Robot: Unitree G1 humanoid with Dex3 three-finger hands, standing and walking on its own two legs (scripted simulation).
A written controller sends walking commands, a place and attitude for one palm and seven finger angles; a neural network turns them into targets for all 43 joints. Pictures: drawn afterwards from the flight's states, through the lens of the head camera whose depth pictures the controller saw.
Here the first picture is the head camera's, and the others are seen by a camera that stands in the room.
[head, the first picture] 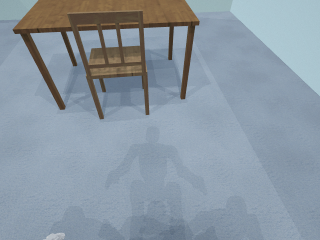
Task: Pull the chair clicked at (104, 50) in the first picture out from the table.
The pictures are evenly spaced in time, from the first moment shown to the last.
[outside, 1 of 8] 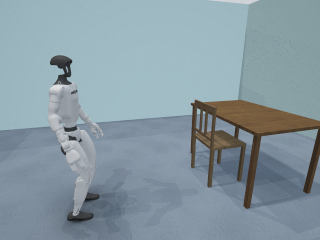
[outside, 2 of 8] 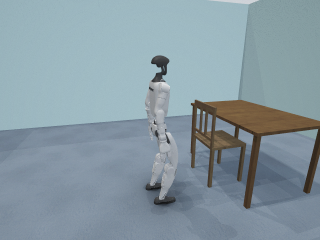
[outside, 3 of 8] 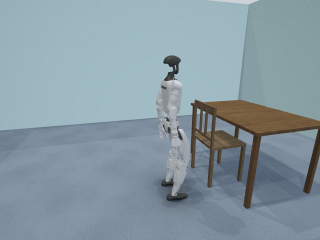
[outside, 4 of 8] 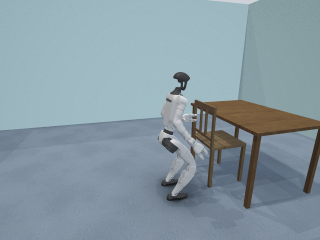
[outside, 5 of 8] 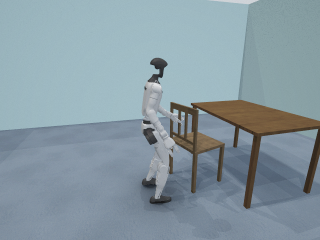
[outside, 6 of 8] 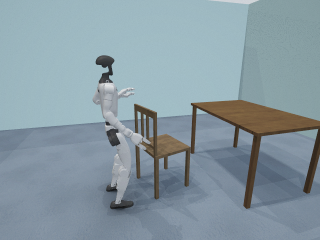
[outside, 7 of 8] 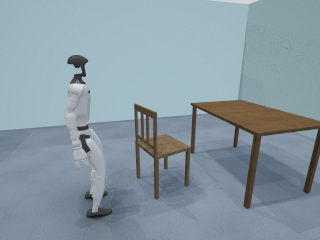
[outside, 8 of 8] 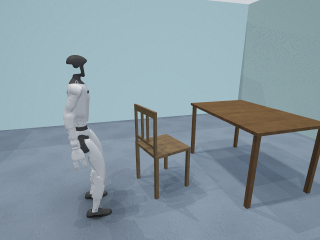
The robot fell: no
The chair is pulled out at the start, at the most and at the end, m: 0.00 0.64 0.64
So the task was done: yes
